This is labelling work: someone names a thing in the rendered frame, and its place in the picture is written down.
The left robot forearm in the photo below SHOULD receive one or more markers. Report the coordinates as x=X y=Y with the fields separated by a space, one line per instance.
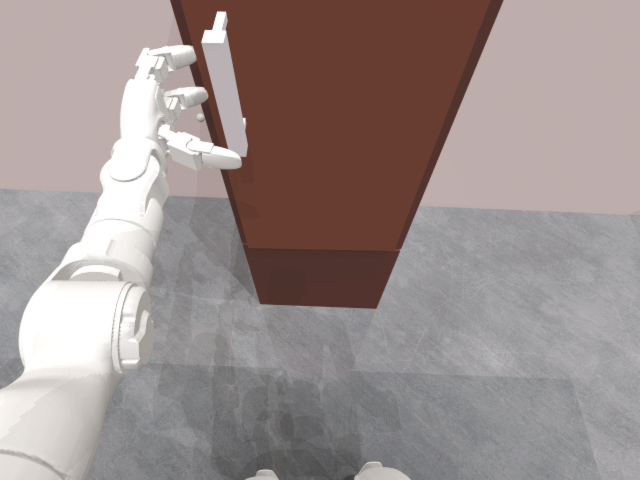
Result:
x=122 y=235

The left robot upper arm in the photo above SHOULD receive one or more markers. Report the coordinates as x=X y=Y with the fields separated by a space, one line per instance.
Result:
x=80 y=339

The robot left hand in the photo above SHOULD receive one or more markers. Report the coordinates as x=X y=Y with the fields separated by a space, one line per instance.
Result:
x=146 y=108

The right robot shin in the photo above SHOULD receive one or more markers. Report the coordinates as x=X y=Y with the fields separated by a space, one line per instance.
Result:
x=370 y=465

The handle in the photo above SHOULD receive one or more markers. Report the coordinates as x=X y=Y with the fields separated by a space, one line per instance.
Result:
x=219 y=62

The cupboard door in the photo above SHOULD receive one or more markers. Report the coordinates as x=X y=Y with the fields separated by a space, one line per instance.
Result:
x=344 y=101

